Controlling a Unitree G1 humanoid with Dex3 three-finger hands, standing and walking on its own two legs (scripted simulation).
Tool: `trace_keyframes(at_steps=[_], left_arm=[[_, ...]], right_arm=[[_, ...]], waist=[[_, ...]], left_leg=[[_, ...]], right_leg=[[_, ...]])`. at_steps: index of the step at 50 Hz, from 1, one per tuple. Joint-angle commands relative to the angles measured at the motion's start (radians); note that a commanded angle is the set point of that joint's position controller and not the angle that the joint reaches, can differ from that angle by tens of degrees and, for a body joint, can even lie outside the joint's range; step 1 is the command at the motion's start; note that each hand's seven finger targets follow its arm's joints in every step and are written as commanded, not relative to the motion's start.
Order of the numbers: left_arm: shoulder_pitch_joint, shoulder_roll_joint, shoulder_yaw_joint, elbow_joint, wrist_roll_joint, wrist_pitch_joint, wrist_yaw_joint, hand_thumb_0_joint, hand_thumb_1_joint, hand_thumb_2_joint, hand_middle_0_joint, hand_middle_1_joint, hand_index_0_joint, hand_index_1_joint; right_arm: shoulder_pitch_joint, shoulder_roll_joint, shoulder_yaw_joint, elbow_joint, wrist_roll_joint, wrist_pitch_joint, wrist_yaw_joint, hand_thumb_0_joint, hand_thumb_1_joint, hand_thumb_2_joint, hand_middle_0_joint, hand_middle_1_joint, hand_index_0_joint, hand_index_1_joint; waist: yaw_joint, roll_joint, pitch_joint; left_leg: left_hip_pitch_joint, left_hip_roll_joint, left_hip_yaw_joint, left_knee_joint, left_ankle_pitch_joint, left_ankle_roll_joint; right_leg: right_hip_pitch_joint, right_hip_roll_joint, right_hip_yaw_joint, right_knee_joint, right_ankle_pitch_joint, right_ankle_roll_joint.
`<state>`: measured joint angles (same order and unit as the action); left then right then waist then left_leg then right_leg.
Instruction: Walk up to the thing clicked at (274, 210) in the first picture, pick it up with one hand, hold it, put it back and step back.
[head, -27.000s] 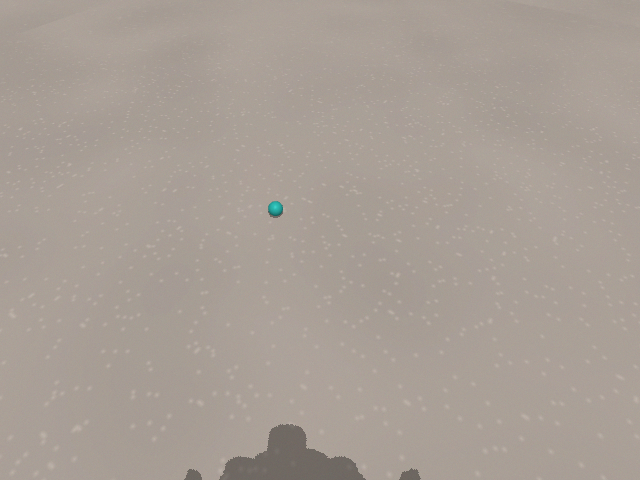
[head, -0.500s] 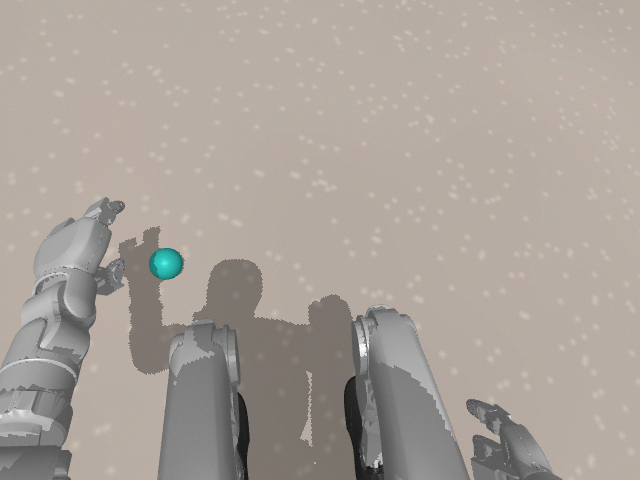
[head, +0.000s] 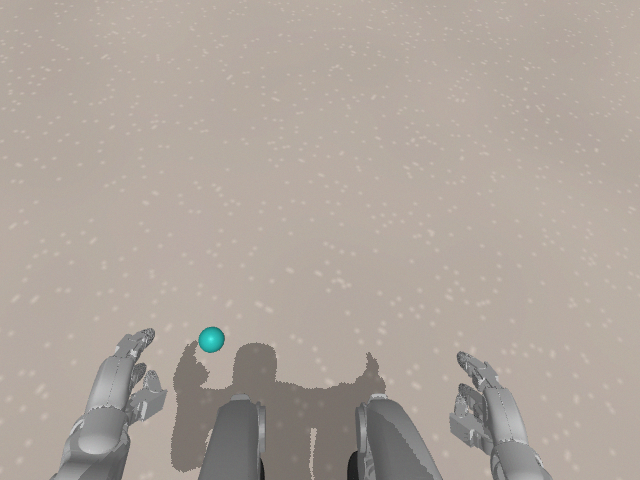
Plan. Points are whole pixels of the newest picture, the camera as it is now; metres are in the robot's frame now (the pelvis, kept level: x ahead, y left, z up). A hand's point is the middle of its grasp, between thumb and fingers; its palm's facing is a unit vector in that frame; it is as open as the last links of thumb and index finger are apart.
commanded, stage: home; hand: left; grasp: from above
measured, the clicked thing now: (211, 339) +0.46 +0.23 -0.58
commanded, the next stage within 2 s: none
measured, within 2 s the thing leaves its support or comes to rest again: neither
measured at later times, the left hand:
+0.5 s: hand (124, 411) +0.21 +0.18 +0.06, palm faces +0.08 -0.98 -0.20, open 7.4 cm
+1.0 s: hand (133, 413) +0.21 +0.18 +0.05, palm faces +0.08 -0.98 -0.19, open 7.4 cm
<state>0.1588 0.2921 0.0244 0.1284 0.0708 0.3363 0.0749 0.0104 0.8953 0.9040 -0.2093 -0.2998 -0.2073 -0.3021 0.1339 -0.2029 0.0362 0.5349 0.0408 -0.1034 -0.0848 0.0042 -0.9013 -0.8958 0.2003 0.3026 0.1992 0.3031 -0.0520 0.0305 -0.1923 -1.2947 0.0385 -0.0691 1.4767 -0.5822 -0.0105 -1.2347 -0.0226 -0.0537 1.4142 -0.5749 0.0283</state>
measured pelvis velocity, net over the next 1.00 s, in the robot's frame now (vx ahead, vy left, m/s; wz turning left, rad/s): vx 0.05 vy -0.01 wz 0.03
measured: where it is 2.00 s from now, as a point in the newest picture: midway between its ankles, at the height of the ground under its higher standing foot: outside the picture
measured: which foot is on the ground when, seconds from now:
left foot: down 0.00-1.00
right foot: down 0.00-1.00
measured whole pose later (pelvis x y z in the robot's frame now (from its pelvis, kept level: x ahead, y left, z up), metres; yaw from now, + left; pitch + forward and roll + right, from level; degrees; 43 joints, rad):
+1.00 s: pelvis +0.05 -0.01 +0.10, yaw +2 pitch +10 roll -3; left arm 0.49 0.22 0.03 -0.12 -0.05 0.46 0.01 0.01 0.90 0.90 -0.20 -0.30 -0.20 -0.30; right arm 0.30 -0.22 0.03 0.55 0.00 -0.24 -0.19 0.01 -0.90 -0.90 0.20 0.30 0.20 0.30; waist -0.03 0.04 -0.16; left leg -0.69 0.04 -0.05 1.00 -0.48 -0.02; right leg -0.63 -0.02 -0.06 0.93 -0.47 0.02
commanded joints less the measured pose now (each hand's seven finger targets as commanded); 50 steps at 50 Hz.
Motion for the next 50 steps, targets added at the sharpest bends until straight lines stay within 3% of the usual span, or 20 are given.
trace_keyframes(at_steps=[1,9,12,16,24,28,39,50], left_arm=[[0.001,0.095,0.088,-0.242,-0.066,0.002,0.028,0.000,0.900,0.900,-0.200,-0.301,-0.200,-0.300],[0.218,0.039,0.092,-0.372,-0.136,0.064,0.013,0.000,0.900,0.900,-0.200,-0.301,-0.200,-0.301],[0.294,0.033,0.084,-0.424,-0.138,0.078,0.002,0.000,0.900,0.900,-0.200,-0.301,-0.200,-0.301],[0.336,0.020,0.066,-0.448,-0.132,0.091,-0.016,0.000,0.900,0.900,-0.200,-0.301,-0.200,-0.301],[0.310,0.019,0.061,-0.430,-0.122,0.087,-0.048,0.000,0.900,0.900,-0.200,-0.300,-0.200,-0.300],[0.299,0.034,0.076,-0.448,-0.116,0.077,-0.052,0.000,0.900,0.900,-0.200,-0.300,-0.200,-0.300],[0.309,0.031,0.065,-0.444,-0.114,0.066,-0.051,0.000,0.899,0.900,-0.200,-0.300,-0.200,-0.300],[0.305,0.032,0.068,-0.447,-0.118,0.064,-0.049,0.000,0.900,0.900,-0.200,-0.300,-0.200,-0.300]], right_arm=[[0.050,-0.147,-0.050,-0.119,-0.003,-0.071,-0.053,0.000,-0.901,-0.899,0.200,0.299,0.200,0.299],[0.106,-0.123,-0.036,-0.156,-0.011,-0.118,-0.102,0.000,-0.901,-0.899,0.200,0.299,0.200,0.299],[0.112,-0.121,-0.038,-0.168,-0.016,-0.133,-0.110,0.000,-0.901,-0.899,0.199,0.299,0.200,0.299],[0.119,-0.123,-0.043,-0.172,-0.023,-0.146,-0.112,0.000,-0.901,-0.899,0.199,0.299,0.200,0.299],[0.102,-0.138,-0.055,-0.164,-0.035,-0.180,-0.109,0.000,-0.901,-0.900,0.200,0.299,0.200,0.299],[0.091,-0.141,-0.057,-0.164,-0.036,-0.194,-0.107,0.000,-0.901,-0.900,0.200,0.299,0.200,0.299],[0.083,-0.139,-0.054,-0.145,-0.041,-0.202,-0.108,0.000,-0.901,-0.900,0.200,0.299,0.200,0.299],[0.078,-0.136,-0.054,-0.143,-0.038,-0.204,-0.113,0.000,-0.900,-0.900,0.200,0.300,0.200,0.300]], waist=[[-0.022,0.082,-0.277],[0.000,0.061,-0.174],[0.006,0.058,-0.142],[0.004,0.032,-0.080],[-0.004,0.002,-0.001],[0.007,0.015,-0.026],[0.007,0.031,-0.066],[0.017,0.020,-0.046]], left_leg=[[0.435,-0.016,-0.032,-0.376,0.131,0.017],[0.607,-0.024,0.012,-0.533,0.274,0.015],[0.654,-0.024,0.012,-0.571,0.349,0.012],[0.677,-0.030,0.022,-0.610,0.353,0.018],[0.694,-0.033,0.030,-0.647,0.296,0.022],[0.710,-0.039,0.034,-0.641,0.310,0.022],[0.728,-0.038,0.029,-0.636,0.339,0.019],[0.709,-0.039,0.033,-0.639,0.306,0.021]], right_leg=[[0.299,0.032,0.011,-0.319,0.159,-0.043],[0.530,0.045,-0.011,-0.511,0.276,-0.036],[0.584,0.051,-0.025,-0.548,0.331,-0.035],[0.615,0.054,-0.030,-0.598,0.331,-0.033],[0.611,0.051,-0.033,-0.633,0.270,-0.029],[0.633,0.045,-0.028,-0.634,0.287,-0.026],[0.648,0.045,-0.022,-0.623,0.318,-0.028],[0.646,0.043,-0.020,-0.635,0.292,-0.025]])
